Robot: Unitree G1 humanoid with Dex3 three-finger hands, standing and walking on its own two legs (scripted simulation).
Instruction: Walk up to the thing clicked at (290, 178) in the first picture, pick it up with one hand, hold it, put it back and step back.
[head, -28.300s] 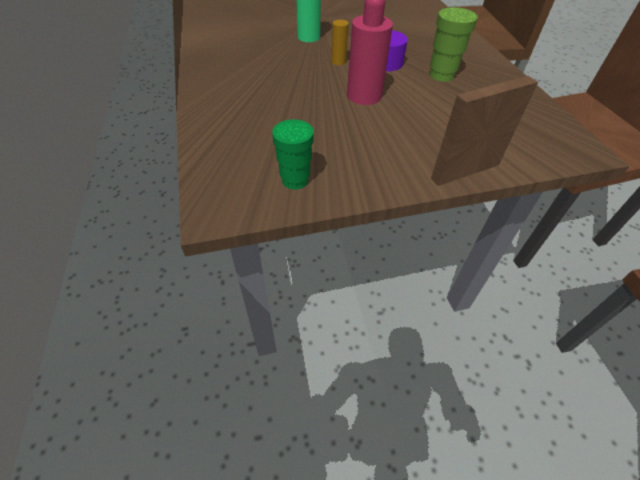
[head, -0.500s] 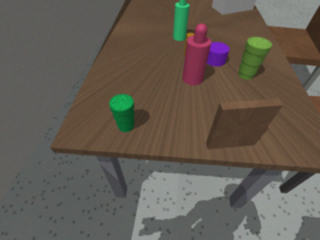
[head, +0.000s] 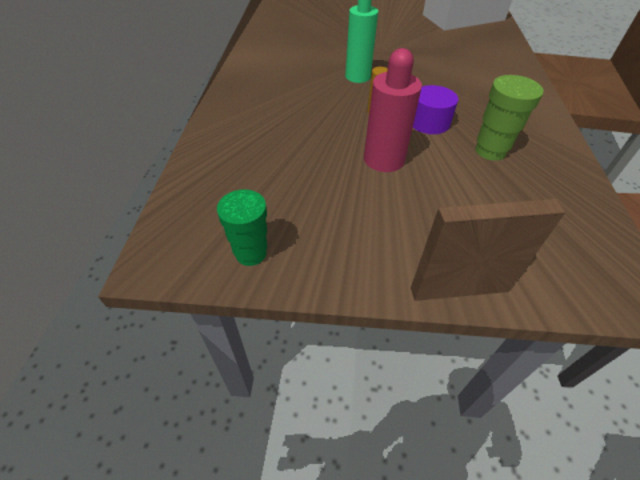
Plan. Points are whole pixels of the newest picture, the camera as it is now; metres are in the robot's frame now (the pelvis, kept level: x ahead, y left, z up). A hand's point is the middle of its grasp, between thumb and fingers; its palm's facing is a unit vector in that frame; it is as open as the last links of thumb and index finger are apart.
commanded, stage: stand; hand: left
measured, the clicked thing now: (246, 231) +0.47 +0.13 +0.00
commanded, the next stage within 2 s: step back in 0.84 s
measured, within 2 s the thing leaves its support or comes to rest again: neither
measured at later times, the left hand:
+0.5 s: hand out of the picture +0.07 +0.25 -0.16, palm faces -0.03 -0.94 -0.34, open 7.4 cm
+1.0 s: hand out of the picture +0.06 +0.26 -0.17, palm faces +0.00 -0.93 -0.38, open 7.4 cm
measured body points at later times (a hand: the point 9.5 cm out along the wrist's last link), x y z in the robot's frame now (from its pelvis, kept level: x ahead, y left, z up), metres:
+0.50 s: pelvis +0.00 +0.00 +0.00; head +0.01 +0.00 +0.45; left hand +0.07 +0.30 -0.13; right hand +0.08 -0.30 -0.13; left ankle +0.00 +0.13 -0.75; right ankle -0.02 -0.13 -0.75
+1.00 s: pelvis -0.03 -0.01 -0.01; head +0.03 +0.00 +0.44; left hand +0.06 +0.31 -0.14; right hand +0.06 -0.32 -0.14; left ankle +0.00 +0.13 -0.75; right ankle -0.02 -0.13 -0.75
